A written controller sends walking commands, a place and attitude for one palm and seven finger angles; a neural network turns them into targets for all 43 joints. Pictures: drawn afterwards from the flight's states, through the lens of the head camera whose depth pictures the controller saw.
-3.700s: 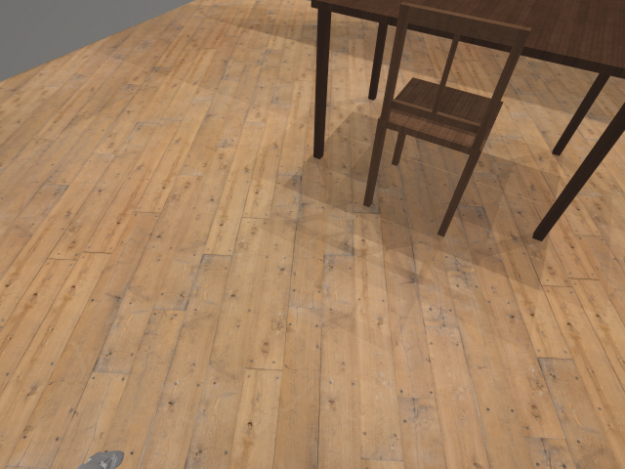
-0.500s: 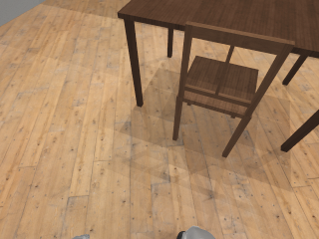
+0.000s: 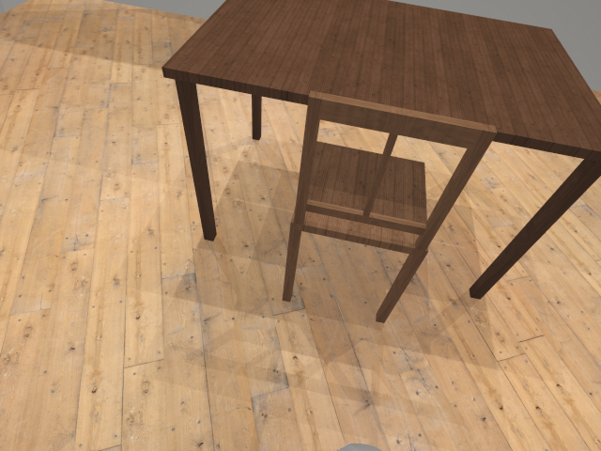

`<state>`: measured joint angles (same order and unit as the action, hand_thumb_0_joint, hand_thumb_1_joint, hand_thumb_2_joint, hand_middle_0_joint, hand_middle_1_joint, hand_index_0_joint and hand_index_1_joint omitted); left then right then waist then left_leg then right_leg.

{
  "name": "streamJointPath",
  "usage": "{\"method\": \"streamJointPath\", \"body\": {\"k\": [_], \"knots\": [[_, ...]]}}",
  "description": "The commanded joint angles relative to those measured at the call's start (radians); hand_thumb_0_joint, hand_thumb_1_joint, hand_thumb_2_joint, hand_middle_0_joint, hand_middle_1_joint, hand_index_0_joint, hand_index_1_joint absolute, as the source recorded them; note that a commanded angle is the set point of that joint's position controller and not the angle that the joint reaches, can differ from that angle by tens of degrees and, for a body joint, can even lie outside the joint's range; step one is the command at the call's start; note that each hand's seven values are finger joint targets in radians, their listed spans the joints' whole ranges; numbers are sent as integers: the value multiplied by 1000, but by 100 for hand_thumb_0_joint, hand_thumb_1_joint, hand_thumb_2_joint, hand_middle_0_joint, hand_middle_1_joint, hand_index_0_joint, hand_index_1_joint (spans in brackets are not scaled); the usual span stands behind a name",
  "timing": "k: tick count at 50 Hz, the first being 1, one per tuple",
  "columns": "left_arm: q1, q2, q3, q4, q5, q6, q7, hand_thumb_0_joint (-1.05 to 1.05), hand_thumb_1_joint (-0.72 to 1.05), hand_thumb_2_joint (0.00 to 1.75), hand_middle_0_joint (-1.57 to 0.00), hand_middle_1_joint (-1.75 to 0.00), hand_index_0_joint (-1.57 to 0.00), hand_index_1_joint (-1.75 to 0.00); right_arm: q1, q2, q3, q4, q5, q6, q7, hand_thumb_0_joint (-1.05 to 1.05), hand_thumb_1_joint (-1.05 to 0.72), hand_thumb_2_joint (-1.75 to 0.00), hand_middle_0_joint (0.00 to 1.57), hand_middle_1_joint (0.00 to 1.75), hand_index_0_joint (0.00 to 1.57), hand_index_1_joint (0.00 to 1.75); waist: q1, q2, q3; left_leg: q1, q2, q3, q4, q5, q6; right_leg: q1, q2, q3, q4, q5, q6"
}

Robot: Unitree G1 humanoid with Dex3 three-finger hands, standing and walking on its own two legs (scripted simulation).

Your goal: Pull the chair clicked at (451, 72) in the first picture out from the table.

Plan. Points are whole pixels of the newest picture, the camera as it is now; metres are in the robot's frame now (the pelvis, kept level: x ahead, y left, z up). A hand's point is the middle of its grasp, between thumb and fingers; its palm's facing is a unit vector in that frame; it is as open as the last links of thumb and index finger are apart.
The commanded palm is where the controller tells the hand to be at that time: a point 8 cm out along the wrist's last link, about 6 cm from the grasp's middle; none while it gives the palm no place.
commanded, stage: turn to face it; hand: left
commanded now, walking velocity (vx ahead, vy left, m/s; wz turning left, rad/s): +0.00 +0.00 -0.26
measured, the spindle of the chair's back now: (378, 177) +0.72 -0.14 -0.10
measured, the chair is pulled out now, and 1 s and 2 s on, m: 0.00 0.00 0.00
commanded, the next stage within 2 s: take the last steps up to it in 0.08 s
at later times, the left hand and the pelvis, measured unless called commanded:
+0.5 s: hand out of the picture +0.10 +0.15 -0.17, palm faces -0.10 -0.98 -0.19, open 7.3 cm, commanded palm none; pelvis +0.05 -0.02 +0.00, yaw -8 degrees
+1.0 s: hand (258, 355) +0.30 +0.09 -0.17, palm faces -0.17 -0.96 -0.21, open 7.3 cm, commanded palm none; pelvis +0.19 -0.08 -0.01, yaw -11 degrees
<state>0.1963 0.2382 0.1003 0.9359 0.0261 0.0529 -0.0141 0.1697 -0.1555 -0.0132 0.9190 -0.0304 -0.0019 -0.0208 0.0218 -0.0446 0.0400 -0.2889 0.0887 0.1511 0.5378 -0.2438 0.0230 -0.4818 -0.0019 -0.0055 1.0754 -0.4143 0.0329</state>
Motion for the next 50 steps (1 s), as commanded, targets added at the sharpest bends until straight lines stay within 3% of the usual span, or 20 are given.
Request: {"method": "streamJointPath", "body": {"k": [1,6,9,11,13,14,16,19,24,27,28,29,30,32,36,41,45,46,48,50], "knots": [[38,30,-3,-48,-7,-10,-1,0,90,90,-20,-30,-20,-30,57,-175,-47,-37,5,-21,-18,0,-90,-90,20,30,20,30,-24,194,-71,147,219,-134,-237,352,104,-23,-37,-16,-25,-1,17],[-23,8,-21,-54,-9,-13,5,0,90,90,-20,-30,-20,-30,147,-200,-68,21,3,-8,-14,0,-90,-90,20,30,20,30,-72,218,-88,238,255,-112,-187,482,126,53,-35,-64,-266,-65,10],[7,4,-27,-36,-10,-23,11,0,90,90,-20,-30,-20,-30,147,-214,-77,41,5,1,-8,0,-90,-90,20,30,20,30,-60,241,-109,235,249,-94,-129,487,106,147,-19,-85,-448,9,-11],[92,29,-24,-1,-7,-36,9,0,90,90,-20,-30,-20,-30,138,-203,-74,50,11,2,-3,0,-90,-90,20,30,20,30,-17,163,-143,148,220,-48,-51,259,42,334,-21,-92,-686,193,-27],[151,175,-1,31,3,-52,23,0,90,90,-20,-30,-20,-30,87,-87,-43,4,19,-1,10,0,-90,-90,20,30,20,30,23,-250,-86,-286,32,74,249,-356,-70,552,-352,318,-838,255,-178],[206,171,-2,40,-6,-51,28,0,90,90,-20,-30,-20,-30,4,-119,-44,-18,11,9,6,0,-90,-90,20,30,20,30,74,-195,-59,-325,15,-45,388,-387,-59,479,-381,358,-859,182,-251],[157,115,-8,52,-4,-59,36,0,90,90,-20,-30,-20,-30,-8,-127,-49,0,6,4,15,0,-90,-90,20,30,20,30,36,-156,30,-397,34,-103,515,-266,-44,431,-325,319,-882,18,-262],[88,77,-26,44,0,-82,31,0,90,90,-20,-30,-20,-30,59,-103,-51,38,1,-4,28,0,-90,-90,20,30,20,30,-24,-87,55,-282,35,-70,446,-153,-61,317,-251,161,-861,149,-219],[98,104,-20,77,0,-88,23,0,90,90,-20,-30,-20,-30,86,-79,-46,43,5,-21,34,0,-90,-90,20,30,20,30,-30,-108,68,-123,6,-35,202,-117,-48,251,-233,135,-857,77,-215],[83,80,-19,88,-10,-82,16,0,90,90,-20,-30,-20,-30,235,-89,-46,97,2,-42,22,0,-90,-90,20,30,20,30,-90,-15,34,160,-31,-4,-17,-10,-43,138,-151,82,-706,-4,-168],[99,37,-28,80,-15,-79,9,0,90,90,-20,-30,-20,-30,314,-147,-56,122,-4,-50,12,0,-90,-90,20,30,20,30,-111,152,7,270,61,-156,-121,-123,-12,47,-79,39,-513,2,-133],[98,-23,-34,56,-22,-79,1,0,90,90,-20,-30,-20,-30,415,-245,-78,137,-18,-55,4,0,-90,-90,20,30,20,30,-138,389,-20,327,310,-498,-305,-276,85,-92,27,-94,-211,-113,-81],[43,11,-32,18,-5,-79,0,0,90,90,-20,-30,-20,-30,431,-270,-80,132,-11,-44,-2,0,-90,-90,20,30,20,30,-143,331,3,248,384,-659,-399,-432,149,-143,20,-22,-39,-168,-93],[-7,8,-26,27,3,-79,-7,0,90,90,-20,-30,-20,-30,319,-187,-59,117,-7,-51,-12,0,-90,-90,20,30,20,30,-105,206,99,127,342,-543,-423,-413,155,-205,-61,30,129,-15,-95],[74,-37,-31,70,-1,-69,-14,0,90,90,-20,-30,-20,-30,234,-117,-34,116,3,-77,-17,0,-90,-90,20,30,20,30,-32,145,37,122,223,-205,-362,85,120,-74,-94,-6,-43,108,-53],[11,-64,-45,49,-5,-72,-9,0,90,90,-20,-30,-20,-30,258,-134,-51,149,-1,-60,-7,0,-90,-90,20,30,20,30,-53,177,32,148,206,-108,-298,225,128,40,-66,-92,-353,94,-44],[98,-33,-33,85,0,-85,-2,0,90,90,-20,-30,-20,-30,234,-114,-56,162,3,-42,1,0,-90,-90,20,30,20,30,-7,124,19,41,154,-73,-150,66,69,290,-16,-150,-563,242,-54],[187,7,-23,113,2,-94,4,0,90,90,-20,-30,-20,-30,224,-97,-51,161,8,-45,4,0,-90,-90,20,30,20,30,41,54,-22,-15,106,-24,-14,31,36,419,-55,-91,-610,254,-72],[332,155,1,145,-6,-104,20,0,90,90,-20,-30,-20,-30,215,-31,-30,112,20,-46,9,0,-90,-90,20,30,20,30,77,-248,-112,-280,-52,-4,456,-405,-11,593,-397,384,-800,309,-233],[231,103,-9,133,-10,-104,32,0,90,90,-20,-30,-20,-30,163,-54,-44,109,17,-33,4,0,-90,-90,20,30,20,30,46,-211,-55,-308,-6,-113,643,-313,0,462,-389,377,-858,263,-275]]}}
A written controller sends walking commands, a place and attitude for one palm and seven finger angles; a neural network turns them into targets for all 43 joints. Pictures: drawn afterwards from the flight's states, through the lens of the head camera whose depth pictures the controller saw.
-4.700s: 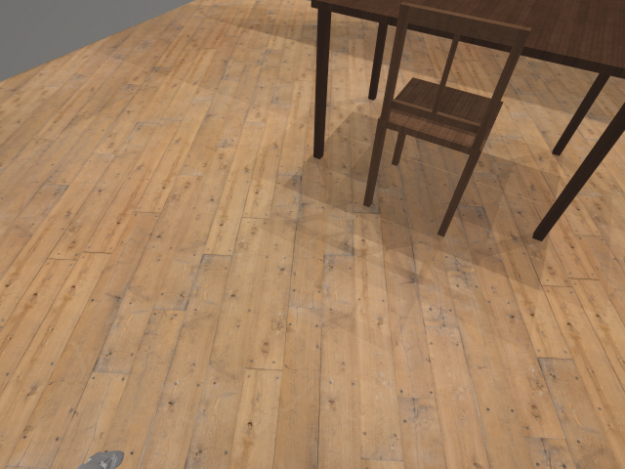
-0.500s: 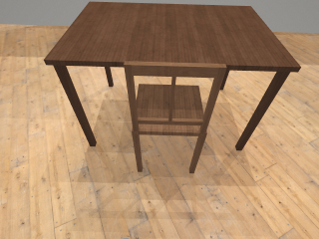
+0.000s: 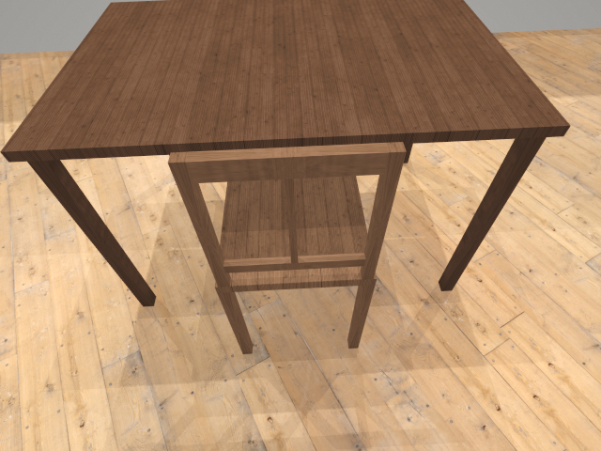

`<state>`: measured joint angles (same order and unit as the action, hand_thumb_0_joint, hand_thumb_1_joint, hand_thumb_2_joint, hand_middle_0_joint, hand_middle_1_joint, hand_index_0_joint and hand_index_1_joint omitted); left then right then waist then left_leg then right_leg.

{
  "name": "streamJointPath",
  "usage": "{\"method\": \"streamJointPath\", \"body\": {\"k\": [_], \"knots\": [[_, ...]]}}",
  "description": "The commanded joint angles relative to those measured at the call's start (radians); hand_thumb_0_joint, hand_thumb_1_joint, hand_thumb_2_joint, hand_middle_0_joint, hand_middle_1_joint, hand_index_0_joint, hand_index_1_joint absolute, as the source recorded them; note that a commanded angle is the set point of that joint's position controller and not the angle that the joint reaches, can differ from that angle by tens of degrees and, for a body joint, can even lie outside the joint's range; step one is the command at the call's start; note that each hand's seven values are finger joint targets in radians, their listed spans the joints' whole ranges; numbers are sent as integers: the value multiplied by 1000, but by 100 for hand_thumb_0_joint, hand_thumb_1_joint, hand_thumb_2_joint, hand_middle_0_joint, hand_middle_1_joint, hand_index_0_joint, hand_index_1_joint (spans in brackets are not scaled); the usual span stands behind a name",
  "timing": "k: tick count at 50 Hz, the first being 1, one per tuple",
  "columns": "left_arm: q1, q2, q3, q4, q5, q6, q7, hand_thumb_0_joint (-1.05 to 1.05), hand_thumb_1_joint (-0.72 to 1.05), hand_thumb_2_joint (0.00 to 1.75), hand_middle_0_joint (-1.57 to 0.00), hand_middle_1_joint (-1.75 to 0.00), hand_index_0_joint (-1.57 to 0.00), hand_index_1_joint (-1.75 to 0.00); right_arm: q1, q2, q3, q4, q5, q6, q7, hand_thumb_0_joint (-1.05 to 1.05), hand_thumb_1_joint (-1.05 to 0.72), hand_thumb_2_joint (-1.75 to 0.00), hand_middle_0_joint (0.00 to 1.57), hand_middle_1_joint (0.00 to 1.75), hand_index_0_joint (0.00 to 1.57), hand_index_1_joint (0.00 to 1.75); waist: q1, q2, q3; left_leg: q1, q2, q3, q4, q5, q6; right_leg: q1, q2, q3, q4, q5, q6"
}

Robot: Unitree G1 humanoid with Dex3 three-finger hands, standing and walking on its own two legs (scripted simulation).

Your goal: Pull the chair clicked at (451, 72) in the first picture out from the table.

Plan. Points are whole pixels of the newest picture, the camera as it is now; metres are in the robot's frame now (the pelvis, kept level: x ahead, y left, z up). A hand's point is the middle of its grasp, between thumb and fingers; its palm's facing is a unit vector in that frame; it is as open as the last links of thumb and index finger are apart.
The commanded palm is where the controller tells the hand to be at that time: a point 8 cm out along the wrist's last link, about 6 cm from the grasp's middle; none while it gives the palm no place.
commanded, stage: come to a stop and stand still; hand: left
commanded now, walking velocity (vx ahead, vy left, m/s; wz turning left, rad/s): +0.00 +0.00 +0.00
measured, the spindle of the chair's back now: (292, 222) +0.53 +0.04 -0.08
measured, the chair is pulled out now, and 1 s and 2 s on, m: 0.00 0.00 0.00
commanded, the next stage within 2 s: look again from close up in 0.92 s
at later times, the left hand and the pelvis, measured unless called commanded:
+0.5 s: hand out of the picture +0.08 +0.18 -0.16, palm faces +0.06 -0.97 -0.23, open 7.3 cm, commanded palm none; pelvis +0.05 -0.01 +0.01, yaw -1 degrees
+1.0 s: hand out of the picture +0.08 +0.16 -0.16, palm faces +0.02 -0.98 -0.19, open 7.3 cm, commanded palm none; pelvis +0.02 -0.02 +0.01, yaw +1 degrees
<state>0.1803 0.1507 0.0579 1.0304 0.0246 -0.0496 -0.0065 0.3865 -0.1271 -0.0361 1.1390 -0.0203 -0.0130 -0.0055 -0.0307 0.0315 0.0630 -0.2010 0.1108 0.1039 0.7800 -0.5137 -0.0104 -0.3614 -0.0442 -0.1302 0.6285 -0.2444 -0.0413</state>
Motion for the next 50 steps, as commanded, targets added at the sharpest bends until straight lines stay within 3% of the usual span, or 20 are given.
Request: {"method": "streamJointPath", "body": {"k": [1,4,9,11,12,15,17,20,24,25,26,27,28,29,31,34,37,40,43,50], "knots": [[177,140,21,21,-7,0,31,0,90,90,-20,-30,-20,-30,-75,-77,-18,-105,2,-25,-10,0,-90,-90,20,30,20,30,71,-173,-29,-393,3,-84,390,37,29,273,-305,392,-387,185,-188],[78,87,-6,-3,4,-6,43,0,90,90,-20,-30,-20,-30,-7,-21,7,-62,6,-3,-20,0,-90,-90,20,30,20,30,-1,-91,-74,-202,-7,-69,141,90,-15,173,-237,153,-299,689,-135],[87,141,3,3,-6,29,55,0,90,90,-20,-30,-20,-30,-68,-52,5,-87,16,27,-23,0,-90,-90,20,30,20,30,29,-157,-99,-98,-61,-39,-161,225,-26,225,-210,139,-224,709,-117],[80,155,11,1,-10,44,56,0,90,90,-20,-30,-20,-30,-69,-87,-7,-97,11,33,-23,0,-90,-90,20,30,20,30,16,-155,-80,-14,-54,-36,-282,389,-21,176,-204,139,-173,598,-85],[90,146,11,-5,-12,52,56,0,90,90,-20,-30,-20,-30,-79,-114,-14,-106,7,31,-23,0,-90,-90,20,30,20,30,21,-104,-76,54,-7,-72,-308,620,0,114,-168,123,-134,485,-48],[123,93,-5,-28,-15,74,61,0,90,90,-20,-30,-20,-30,-109,-200,-23,-139,5,25,-35,0,-90,-90,20,30,20,30,36,249,-86,38,234,-294,-427,1130,185,69,15,45,138,-265,54],[113,108,3,-20,-15,84,60,0,90,90,-20,-30,-20,-30,-165,-197,-22,-161,-2,25,-47,0,-90,-90,20,30,20,30,37,158,-105,57,235,-286,-416,1077,235,1,17,144,343,-365,49],[115,98,3,-21,-11,83,51,0,90,90,-20,-30,-20,-30,-214,-198,-29,-188,-3,29,-45,0,-90,-90,20,30,20,30,39,70,-134,117,197,-214,-376,1026,224,-47,22,150,364,-305,63],[127,79,-7,-35,-10,85,49,0,90,90,-20,-30,-20,-30,-215,-210,-42,-187,-4,35,-35,0,-90,-90,20,30,20,30,28,128,-163,105,183,-211,-402,813,199,34,12,114,154,-266,62],[190,224,-36,-111,4,61,55,0,90,90,-20,-30,-20,-30,-205,-254,-47,-245,-4,20,-43,0,-90,-90,20,30,20,30,70,106,-173,115,113,-233,-350,743,154,107,40,114,0,-226,63],[189,158,-16,-123,4,67,46,0,90,90,-20,-30,-20,-30,-272,-234,-72,-272,5,7,-28,0,-90,-90,20,30,20,30,83,-1,-170,12,103,-183,-238,599,86,53,11,150,-171,-38,55],[162,189,-13,-151,12,59,51,0,90,90,-20,-30,-20,-30,-245,-181,-63,-295,11,12,-24,0,-90,-90,20,30,20,30,59,-161,-135,-91,-7,-116,-139,407,41,105,-69,268,-245,142,19],[124,218,-7,-180,16,56,55,0,90,90,-20,-30,-20,-30,-233,-127,-55,-316,9,21,-15,0,-90,-90,20,30,20,30,39,-235,-85,-179,-90,-61,-86,164,6,85,-175,382,-283,122,-41],[97,238,-12,-206,22,56,55,0,90,90,-20,-30,-20,-30,-241,-110,-55,-327,6,33,-5,0,-90,-90,20,30,20,30,25,-139,-66,-129,-108,-75,-40,112,-6,-19,-206,406,-288,-67,-81],[56,252,13,-239,11,40,64,0,90,90,-20,-30,-20,-30,-236,-150,-64,-341,-3,34,-7,0,-90,-90,20,30,20,30,20,-269,-72,-250,-112,-106,63,132,28,89,-179,398,-240,153,-103],[51,218,16,-258,14,45,69,0,90,90,-20,-30,-20,-30,-211,-117,-54,-338,2,22,-11,0,-90,-90,20,30,20,30,9,-191,-61,-223,-99,-96,-26,159,32,109,-169,327,-154,295,-111],[76,186,2,-257,2,54,65,0,90,90,-20,-30,-20,-30,-165,-139,-42,-306,-2,11,-8,0,-90,-90,20,30,20,30,12,-77,-34,-69,-43,-155,-216,420,63,16,-54,219,-117,125,-21],[132,160,-13,-225,1,58,59,0,90,90,-20,-30,-20,-30,-179,-165,-31,-283,-3,11,-6,0,-90,-90,20,30,20,30,44,81,-42,-113,18,-250,-323,379,97,81,10,151,-117,-70,16],[139,159,-18,-191,-4,49,53,0,90,90,-20,-30,-20,-30,-187,-167,-26,-268,-2,13,-8,0,-90,-90,20,30,20,30,42,30,-42,-146,-8,-236,-348,221,74,107,-1,176,-172,-88,8],[142,148,-30,-142,-3,37,49,0,90,90,-20,-30,-20,-30,-139,-147,-10,-200,1,3,-5,0,-90,-90,20,30,20,30,27,-12,-54,-82,-25,-195,-368,229,53,92,-33,208,-241,-75,6]]}}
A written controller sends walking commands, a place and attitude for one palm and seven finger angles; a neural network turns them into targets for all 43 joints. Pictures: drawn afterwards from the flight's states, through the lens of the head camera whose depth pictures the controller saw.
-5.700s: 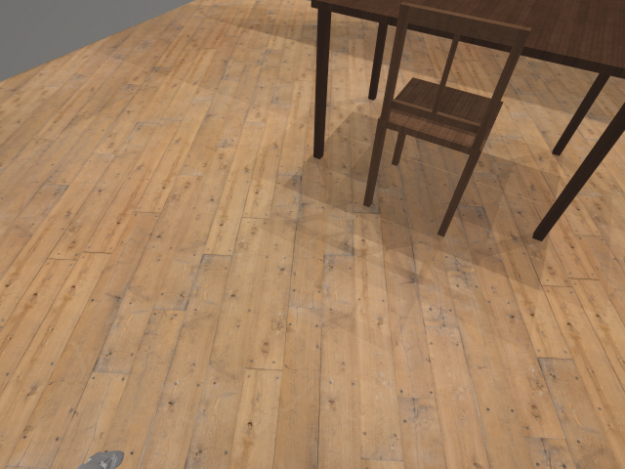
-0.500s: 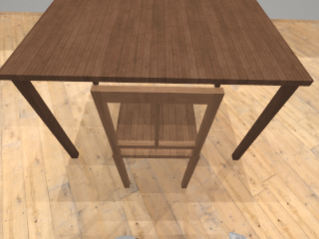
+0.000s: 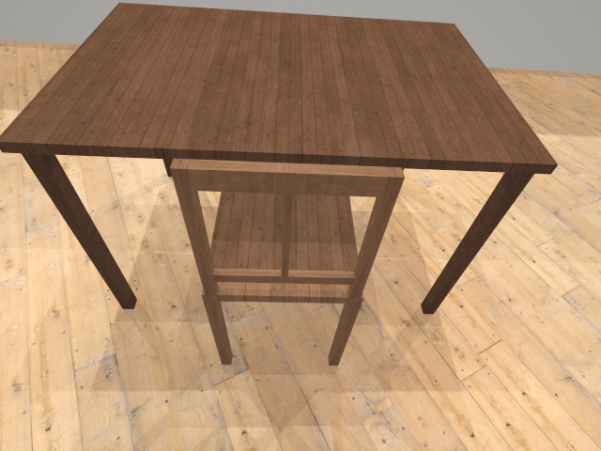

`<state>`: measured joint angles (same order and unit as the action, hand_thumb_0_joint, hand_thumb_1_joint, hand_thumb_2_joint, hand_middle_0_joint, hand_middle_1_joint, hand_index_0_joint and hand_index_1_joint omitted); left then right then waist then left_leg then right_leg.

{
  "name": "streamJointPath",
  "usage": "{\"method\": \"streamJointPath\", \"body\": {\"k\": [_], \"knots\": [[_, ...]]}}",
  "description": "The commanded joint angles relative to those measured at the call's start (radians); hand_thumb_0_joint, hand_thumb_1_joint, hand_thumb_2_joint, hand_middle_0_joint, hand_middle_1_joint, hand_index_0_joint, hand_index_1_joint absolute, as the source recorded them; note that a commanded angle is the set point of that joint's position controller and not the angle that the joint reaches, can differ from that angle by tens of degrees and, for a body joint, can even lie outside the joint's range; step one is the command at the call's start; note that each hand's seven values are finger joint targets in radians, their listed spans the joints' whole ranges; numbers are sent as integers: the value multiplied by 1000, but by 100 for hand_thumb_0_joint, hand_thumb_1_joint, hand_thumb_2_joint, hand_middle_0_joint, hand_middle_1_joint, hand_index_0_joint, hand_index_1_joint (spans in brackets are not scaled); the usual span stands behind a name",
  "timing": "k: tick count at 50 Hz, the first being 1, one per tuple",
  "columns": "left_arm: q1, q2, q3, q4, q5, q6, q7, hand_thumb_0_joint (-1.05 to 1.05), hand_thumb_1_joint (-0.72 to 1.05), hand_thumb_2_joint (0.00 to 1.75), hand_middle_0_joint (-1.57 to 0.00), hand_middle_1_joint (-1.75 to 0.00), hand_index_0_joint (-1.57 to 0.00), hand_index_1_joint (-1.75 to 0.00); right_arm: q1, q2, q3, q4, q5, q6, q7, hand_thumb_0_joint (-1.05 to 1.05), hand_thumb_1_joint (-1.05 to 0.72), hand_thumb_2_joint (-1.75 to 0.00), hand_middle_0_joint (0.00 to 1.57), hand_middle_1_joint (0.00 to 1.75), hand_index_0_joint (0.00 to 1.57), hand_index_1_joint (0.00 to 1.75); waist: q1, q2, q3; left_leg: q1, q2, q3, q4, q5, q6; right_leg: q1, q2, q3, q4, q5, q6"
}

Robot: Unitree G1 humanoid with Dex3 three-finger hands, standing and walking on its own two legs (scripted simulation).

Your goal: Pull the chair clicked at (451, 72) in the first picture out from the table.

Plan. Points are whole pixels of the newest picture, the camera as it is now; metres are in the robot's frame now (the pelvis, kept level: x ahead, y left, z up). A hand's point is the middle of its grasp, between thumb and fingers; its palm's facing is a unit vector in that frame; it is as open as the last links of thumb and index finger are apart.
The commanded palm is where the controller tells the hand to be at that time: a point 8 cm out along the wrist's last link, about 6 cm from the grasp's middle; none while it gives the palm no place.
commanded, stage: look again from close up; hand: left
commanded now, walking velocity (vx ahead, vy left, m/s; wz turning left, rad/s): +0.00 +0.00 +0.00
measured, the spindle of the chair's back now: (286, 236) +0.51 +0.05 -0.09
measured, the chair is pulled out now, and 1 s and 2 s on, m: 0.00 0.00 0.00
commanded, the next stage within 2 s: shuffle to correct the standing spot in 0.84 s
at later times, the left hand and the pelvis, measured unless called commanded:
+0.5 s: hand out of the picture -0.02 +0.20 -0.18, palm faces +0.00 -0.99 -0.16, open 7.3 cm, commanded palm none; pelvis +0.00 +0.03 +0.01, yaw -1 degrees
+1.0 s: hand out of the picture -0.02 +0.20 -0.17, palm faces +0.00 -0.99 -0.16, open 7.3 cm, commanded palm none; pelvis +0.01 +0.04 +0.01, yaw -1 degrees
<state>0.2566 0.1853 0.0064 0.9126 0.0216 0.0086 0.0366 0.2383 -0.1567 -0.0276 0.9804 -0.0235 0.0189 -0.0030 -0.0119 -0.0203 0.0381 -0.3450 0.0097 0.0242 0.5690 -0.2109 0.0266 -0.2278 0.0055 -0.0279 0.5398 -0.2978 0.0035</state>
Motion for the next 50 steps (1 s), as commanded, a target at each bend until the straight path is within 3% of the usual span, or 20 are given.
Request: {"method": "streamJointPath", "body": {"k": [1,12,17,22,32,35,41,44,47,50], "knots": [[69,110,21,-14,0,-23,6,0,90,90,-20,-30,-20,-30,10,-115,-18,-32,5,-29,-8,0,-90,-90,20,30,20,30,10,23,-20,57,74,-111,-156,-71,14,-44,-85,105,-157,-16,-36],[123,83,5,86,-1,-31,9,0,90,90,-20,-30,-20,-30,21,-112,-9,54,15,-32,-8,0,-90,-90,20,30,20,30,8,15,7,94,79,-110,-206,-64,10,-36,-95,102,-181,21,-22],[148,71,-2,119,0,-28,10,0,90,90,-20,-30,-20,-30,24,-116,-8,80,17,-30,-9,0,-90,-90,20,30,20,30,10,38,30,84,87,-132,-257,-136,12,-33,-90,89,-180,5,-15],[173,59,-4,146,2,-29,11,0,90,90,-20,-30,-20,-30,30,-116,-10,97,20,-33,-11,0,-90,-90,20,30,20,30,12,24,11,108,94,-138,-280,-128,14,-14,-94,77,-176,38,-11],[200,44,-5,175,5,-25,12,0,90,90,-20,-30,-20,-30,32,-111,-10,116,22,-31,-13,0,-90,-90,20,30,20,30,16,40,47,101,97,-150,-330,-183,11,-16,-96,63,-177,32,-3],[205,45,-6,179,5,-26,12,0,90,90,-20,-30,-20,-30,36,-107,-10,118,23,-31,-12,0,-90,-90,20,30,20,30,15,13,48,110,92,-144,-325,-168,11,-18,-99,68,-186,31,-3],[202,41,-5,184,4,-27,13,0,90,90,-20,-30,-20,-30,43,-107,-7,125,22,-33,-14,0,-90,-90,20,30,20,30,13,31,42,127,92,-139,-327,-132,8,-11,-103,66,-185,57,-2],[206,37,-6,189,3,-28,14,0,90,90,-20,-30,-20,-30,47,-104,-7,127,22,-33,-14,0,-90,-90,20,30,20,30,11,11,34,143,89,-135,-319,-113,7,-13,-105,71,-189,62,-3],[203,36,-6,188,3,-26,14,0,90,90,-20,-30,-20,-30,50,-102,-6,131,22,-32,-14,0,-90,-90,20,30,20,30,11,28,49,133,88,-135,-327,-129,5,-16,-103,72,-191,54,-2],[214,36,-2,194,7,-24,9,0,90,90,-20,-30,-20,-30,64,-105,-11,140,20,-26,-13,0,-90,-90,20,30,20,30,11,26,54,108,90,-157,-346,-298,15,-14,-84,35,-174,-72,1]]}}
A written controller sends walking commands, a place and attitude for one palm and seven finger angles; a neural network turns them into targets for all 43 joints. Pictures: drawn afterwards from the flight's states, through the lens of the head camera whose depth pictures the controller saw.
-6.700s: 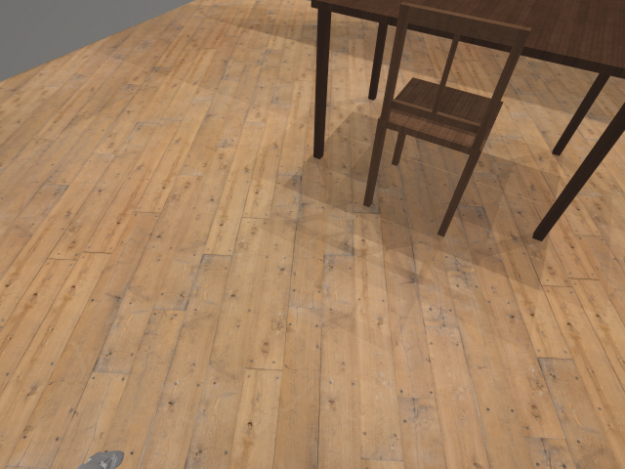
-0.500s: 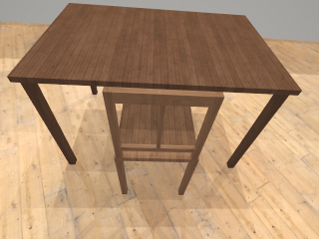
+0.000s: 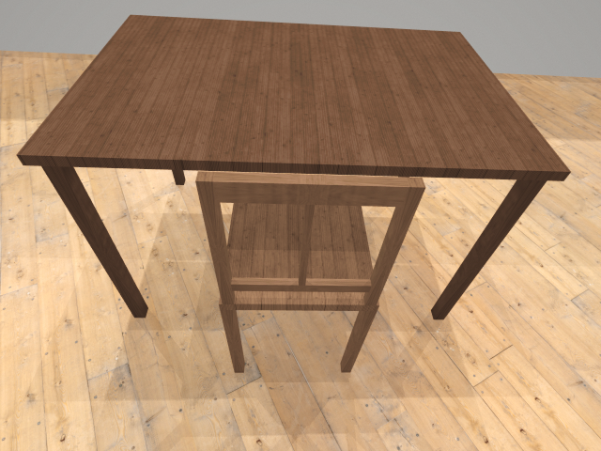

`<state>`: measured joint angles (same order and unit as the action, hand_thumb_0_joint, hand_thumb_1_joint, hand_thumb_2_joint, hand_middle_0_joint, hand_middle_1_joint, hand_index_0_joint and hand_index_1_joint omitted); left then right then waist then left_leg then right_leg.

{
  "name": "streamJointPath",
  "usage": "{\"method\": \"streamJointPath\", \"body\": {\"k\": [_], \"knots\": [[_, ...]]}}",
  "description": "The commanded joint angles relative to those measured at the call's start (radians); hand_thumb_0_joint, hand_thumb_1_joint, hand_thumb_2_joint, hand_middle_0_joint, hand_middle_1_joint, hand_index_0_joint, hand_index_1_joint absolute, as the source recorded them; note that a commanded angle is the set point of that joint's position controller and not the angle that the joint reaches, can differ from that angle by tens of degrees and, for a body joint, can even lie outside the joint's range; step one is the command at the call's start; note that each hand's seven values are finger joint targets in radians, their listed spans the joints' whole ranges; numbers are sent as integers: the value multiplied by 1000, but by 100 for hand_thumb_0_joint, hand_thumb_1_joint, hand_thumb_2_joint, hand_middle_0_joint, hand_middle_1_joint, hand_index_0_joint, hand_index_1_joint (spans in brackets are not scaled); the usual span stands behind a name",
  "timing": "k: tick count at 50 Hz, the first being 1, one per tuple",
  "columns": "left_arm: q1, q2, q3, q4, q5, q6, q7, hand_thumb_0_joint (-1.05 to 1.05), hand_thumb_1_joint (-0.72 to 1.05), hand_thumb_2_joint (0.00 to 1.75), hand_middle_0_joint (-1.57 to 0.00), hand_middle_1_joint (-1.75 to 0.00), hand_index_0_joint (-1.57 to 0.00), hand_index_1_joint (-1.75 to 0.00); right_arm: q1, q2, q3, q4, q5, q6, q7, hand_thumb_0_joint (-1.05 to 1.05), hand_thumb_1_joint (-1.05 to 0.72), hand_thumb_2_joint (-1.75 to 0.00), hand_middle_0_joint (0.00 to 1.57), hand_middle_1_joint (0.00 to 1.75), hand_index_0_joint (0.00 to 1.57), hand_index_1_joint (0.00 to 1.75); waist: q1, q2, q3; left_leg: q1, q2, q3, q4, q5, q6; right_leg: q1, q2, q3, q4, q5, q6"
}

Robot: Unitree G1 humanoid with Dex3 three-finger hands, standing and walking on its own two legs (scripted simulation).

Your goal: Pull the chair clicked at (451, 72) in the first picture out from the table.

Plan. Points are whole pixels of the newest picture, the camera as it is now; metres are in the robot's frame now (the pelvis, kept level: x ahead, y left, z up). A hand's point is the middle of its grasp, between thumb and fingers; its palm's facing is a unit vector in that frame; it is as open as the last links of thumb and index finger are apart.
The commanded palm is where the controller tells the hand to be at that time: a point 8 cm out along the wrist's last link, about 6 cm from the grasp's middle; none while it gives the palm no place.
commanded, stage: shuffle to correct the standing spot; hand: left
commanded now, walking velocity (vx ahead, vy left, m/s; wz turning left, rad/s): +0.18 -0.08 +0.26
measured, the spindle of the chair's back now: (305, 246) +0.51 +0.02 -0.10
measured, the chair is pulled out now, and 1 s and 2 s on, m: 0.00 0.00 0.00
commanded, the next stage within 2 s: come to a stop and stand still in 0.20 s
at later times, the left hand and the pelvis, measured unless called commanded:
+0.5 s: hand out of the picture +0.01 +0.12 -0.18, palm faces +0.08 -0.98 -0.16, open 7.3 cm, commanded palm none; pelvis +0.06 -0.02 -0.01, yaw +1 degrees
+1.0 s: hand out of the picture +0.04 +0.14 -0.17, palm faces +0.04 -0.98 -0.20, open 7.3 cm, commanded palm none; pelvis +0.03 -0.03 +0.00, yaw +1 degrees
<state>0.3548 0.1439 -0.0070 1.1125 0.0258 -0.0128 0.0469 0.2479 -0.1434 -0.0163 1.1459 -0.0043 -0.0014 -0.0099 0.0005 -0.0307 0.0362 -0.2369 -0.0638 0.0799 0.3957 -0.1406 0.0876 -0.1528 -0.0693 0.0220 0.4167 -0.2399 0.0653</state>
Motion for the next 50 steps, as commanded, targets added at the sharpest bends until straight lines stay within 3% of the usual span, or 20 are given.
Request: {"method": "streamJointPath", "body": {"k": [1,5,10,13,15,17,19,20,23,25,30,33,35,40,46,49,50], "knots": [[119,74,14,-8,5,0,-3,0,90,90,-20,-30,-20,-30,54,-124,-26,-28,-3,-2,-7,0,-90,-90,20,30,20,30,0,37,69,-22,169,-230,-179,-424,-40,-100,-3,-20,-38,-172,-64],[140,72,24,-16,6,3,-12,0,90,90,-20,-30,-20,-30,59,-118,-33,-35,-7,-1,-8,0,-90,-90,20,30,20,30,8,34,102,-87,169,-254,-163,-481,-20,-102,2,-30,-28,-222,-79],[150,70,32,-22,-2,-10,-13,0,90,90,-20,-30,-20,-30,78,-81,-28,-45,-7,-15,-9,0,-90,-90,20,30,20,30,1,-7,84,-62,126,-185,-30,-333,-23,-109,-38,31,-67,-232,-114],[135,62,34,-26,-2,-9,-15,0,90,90,-20,-30,-20,-30,96,-84,-30,-47,-9,-19,-11,0,-90,-90,20,30,20,30,-14,32,118,-51,139,-204,-35,-359,-17,-163,-25,19,-24,-243,-116],[137,57,34,-28,-2,-12,-20,0,90,90,-20,-30,-20,-30,124,-96,-33,-39,-6,-26,-14,0,-90,-90,20,30,20,30,-17,67,99,-11,184,-253,-69,-330,9,-167,1,-28,42,-160,-108],[133,34,31,-28,0,-16,-16,0,90,90,-20,-30,-20,-30,135,-104,-29,-37,-6,-36,-22,0,-90,-90,20,30,20,30,-10,103,68,28,224,-298,-82,-140,31,-145,14,-63,96,-42,-91],[153,26,25,-10,-5,-21,-5,0,90,90,-20,-30,-20,-30,123,-90,-16,-30,-1,-43,-32,0,-90,-90,20,30,20,30,8,78,5,63,198,-228,9,228,25,-57,-4,-49,59,95,-83],[157,34,25,-3,-9,-22,0,0,90,90,-20,-30,-20,-30,108,-75,-9,-29,1,-45,-36,0,-90,-90,20,30,20,30,11,44,8,64,167,-174,67,386,3,-25,-21,-21,38,230,-84],[149,63,26,4,-17,-27,14,0,90,90,-20,-30,-20,-30,95,-72,-5,-26,4,-37,-42,0,-90,-90,20,30,20,30,0,-2,-58,97,140,-121,107,485,-47,56,-71,-3,45,626,-77],[124,82,29,-15,-17,-22,19,0,90,90,-20,-30,-20,-30,81,-78,-11,-32,7,-25,-42,0,-90,-90,20,30,20,30,0,-20,-43,98,140,-119,93,466,-51,54,-75,-3,59,662,-77],[71,94,38,-57,-13,-5,21,0,90,90,-20,-30,-20,-30,43,-93,-21,-54,4,-8,-36,0,-90,-90,20,30,20,30,6,10,-46,114,153,-131,68,394,-50,17,-78,24,40,475,-88],[49,100,35,-56,-10,0,17,0,90,90,-20,-30,-20,-30,16,-97,-17,-65,2,-2,-28,0,-90,-90,20,30,20,30,7,15,-47,109,150,-135,49,285,-53,10,-78,39,5,367,-89],[28,101,30,-60,-9,0,13,0,90,90,-20,-30,-20,-30,3,-100,-16,-68,3,1,-22,0,-90,-90,20,30,20,30,6,-23,-20,94,149,-137,22,173,-55,-7,-72,40,-33,266,-85],[-5,112,20,-55,-8,-2,4,0,90,90,-20,-30,-20,-30,-13,-110,-10,-59,0,3,-13,0,-90,-90,20,30,20,30,3,7,23,93,145,-147,-34,59,-62,-46,-55,44,-94,97,-78],[-5,116,15,-38,-8,-4,-1,0,90,90,-20,-30,-20,-30,-6,-118,-1,-45,-1,-1,-10,0,-90,-90,20,30,20,30,1,16,50,83,143,-156,-76,3,-65,-55,-46,38,-125,17,-76],[8,114,14,-29,-10,-8,-2,0,90,90,-20,-30,-20,-30,6,-121,2,-38,-1,-7,-11,0,-90,-90,20,30,20,30,2,15,25,102,145,-160,-76,43,-63,-37,-49,34,-122,51,-76],[5,114,13,-29,-9,-6,-2,0,90,90,-20,-30,-20,-30,9,-117,3,-35,1,-5,-11,0,-90,-90,20,30,20,30,1,8,51,85,144,-158,-83,16,-63,-42,-44,29,-132,27,-74]]}}
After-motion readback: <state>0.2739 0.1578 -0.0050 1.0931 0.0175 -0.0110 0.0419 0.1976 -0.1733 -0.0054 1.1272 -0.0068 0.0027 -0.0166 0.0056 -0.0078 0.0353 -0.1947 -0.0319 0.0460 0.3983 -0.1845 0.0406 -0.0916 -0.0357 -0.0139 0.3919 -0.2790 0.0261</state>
